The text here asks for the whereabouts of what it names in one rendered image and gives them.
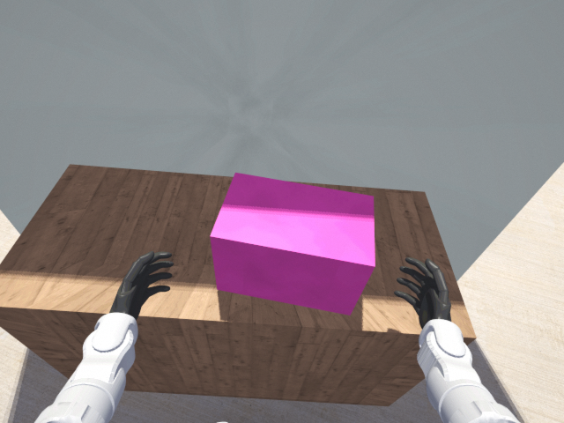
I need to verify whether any right robot forearm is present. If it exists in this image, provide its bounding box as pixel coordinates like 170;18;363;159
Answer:
417;319;521;423

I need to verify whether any left robot forearm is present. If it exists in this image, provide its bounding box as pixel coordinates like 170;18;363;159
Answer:
34;313;138;423

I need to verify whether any pedestal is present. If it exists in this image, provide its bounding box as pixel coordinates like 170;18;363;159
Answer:
0;164;477;406

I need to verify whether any robot left hand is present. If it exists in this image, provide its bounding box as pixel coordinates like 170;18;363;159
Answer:
109;251;174;320

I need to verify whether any robot right hand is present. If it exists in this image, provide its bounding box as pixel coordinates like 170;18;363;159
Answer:
394;257;451;329

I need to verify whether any carton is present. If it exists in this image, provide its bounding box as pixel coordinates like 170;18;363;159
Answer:
210;173;375;315

